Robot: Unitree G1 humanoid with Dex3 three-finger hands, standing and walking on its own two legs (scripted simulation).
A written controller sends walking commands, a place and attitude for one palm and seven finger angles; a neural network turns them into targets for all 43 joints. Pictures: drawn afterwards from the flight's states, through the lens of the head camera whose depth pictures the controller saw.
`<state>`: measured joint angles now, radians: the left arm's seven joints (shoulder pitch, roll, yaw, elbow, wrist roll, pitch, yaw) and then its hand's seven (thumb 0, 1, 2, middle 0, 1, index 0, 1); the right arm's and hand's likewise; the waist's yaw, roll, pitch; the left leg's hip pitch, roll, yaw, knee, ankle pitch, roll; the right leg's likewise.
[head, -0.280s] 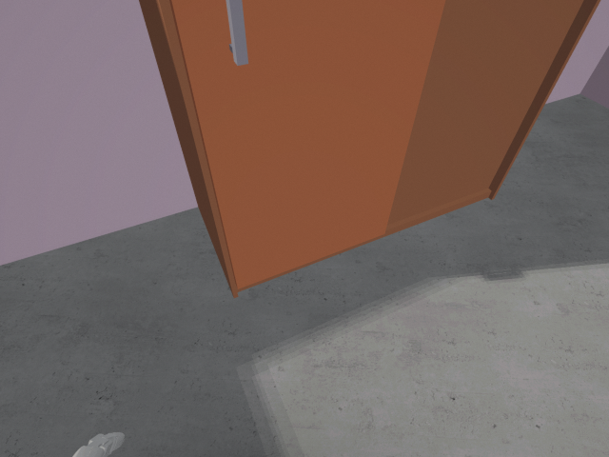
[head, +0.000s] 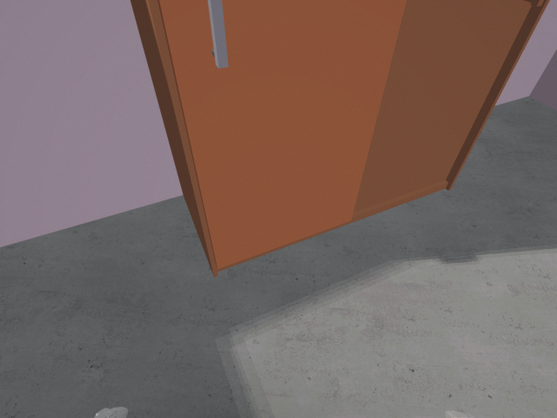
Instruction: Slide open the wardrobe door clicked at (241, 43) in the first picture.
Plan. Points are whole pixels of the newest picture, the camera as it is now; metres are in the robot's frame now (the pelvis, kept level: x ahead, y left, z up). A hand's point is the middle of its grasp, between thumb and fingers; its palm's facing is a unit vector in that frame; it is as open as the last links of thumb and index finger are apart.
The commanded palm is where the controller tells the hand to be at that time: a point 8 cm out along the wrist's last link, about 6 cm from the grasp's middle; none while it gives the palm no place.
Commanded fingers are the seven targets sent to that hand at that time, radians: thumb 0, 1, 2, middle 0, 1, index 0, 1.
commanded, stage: stand and wait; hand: left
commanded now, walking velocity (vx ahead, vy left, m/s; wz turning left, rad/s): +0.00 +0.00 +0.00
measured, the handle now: (214, 26) +0.83 +0.19 +0.22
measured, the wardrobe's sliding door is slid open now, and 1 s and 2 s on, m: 0.00 0.00 0.00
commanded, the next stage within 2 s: look at it before walking up in 0.54 s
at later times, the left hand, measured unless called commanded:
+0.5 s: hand out of the picture +0.06 +0.23 -0.15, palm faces -0.03 -0.94 -0.34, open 7.4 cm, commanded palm none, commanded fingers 0.00 0.90 0.90 -0.20 -0.30 -0.20 -0.30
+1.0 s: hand out of the picture +0.07 +0.23 -0.15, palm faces -0.03 -0.94 -0.34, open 7.4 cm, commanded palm none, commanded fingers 0.00 0.90 0.90 -0.20 -0.30 -0.20 -0.30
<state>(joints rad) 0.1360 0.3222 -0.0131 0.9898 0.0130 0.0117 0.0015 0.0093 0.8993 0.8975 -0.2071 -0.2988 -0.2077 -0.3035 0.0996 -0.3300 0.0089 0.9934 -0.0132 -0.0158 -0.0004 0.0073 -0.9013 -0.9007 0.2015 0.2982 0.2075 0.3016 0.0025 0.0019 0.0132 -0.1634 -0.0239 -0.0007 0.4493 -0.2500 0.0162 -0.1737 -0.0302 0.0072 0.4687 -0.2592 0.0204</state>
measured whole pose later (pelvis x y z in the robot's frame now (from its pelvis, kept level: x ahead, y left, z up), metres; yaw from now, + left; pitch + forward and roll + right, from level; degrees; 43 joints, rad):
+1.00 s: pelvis -0.01 -0.01 +0.01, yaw +0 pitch -2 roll +0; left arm 0.13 0.33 0.00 1.08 0.01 0.00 0.00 0.01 0.90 0.90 -0.21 -0.30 -0.21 -0.30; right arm 0.13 -0.34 0.01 1.11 -0.01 -0.02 0.00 0.01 -0.90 -0.90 0.20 0.30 0.21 0.30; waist -0.01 0.00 0.04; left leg -0.14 0.00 -0.01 0.37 -0.19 -0.01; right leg -0.15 0.00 0.00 0.38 -0.20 0.00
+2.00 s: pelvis -0.04 +0.02 +0.00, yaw +17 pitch +0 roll -1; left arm 0.19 0.24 0.07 0.96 0.01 0.07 0.02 0.01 0.90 0.90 -0.20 -0.30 -0.20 -0.30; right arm 0.25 -0.18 -0.03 0.97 -0.02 0.02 -0.01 0.01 -0.90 -0.90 0.20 0.30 0.21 0.30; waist -0.03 -0.02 0.05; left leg -0.28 -0.07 -0.04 0.43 -0.15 0.07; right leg -0.42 -0.07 0.00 0.95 -0.41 0.07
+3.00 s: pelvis +0.07 +0.00 +0.00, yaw +20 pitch -1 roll +0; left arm 0.22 0.22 0.08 1.05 0.03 0.04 -0.04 0.01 0.91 0.90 -0.20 -0.30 -0.20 -0.30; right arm 0.45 -0.12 -0.03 1.14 -0.03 -0.06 -0.04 0.00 -0.92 -0.90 0.20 0.30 0.20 0.30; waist -0.02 -0.04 0.04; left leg 0.05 0.10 0.20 0.35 -0.37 -0.05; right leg -0.62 -0.13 -0.07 0.94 -0.16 0.02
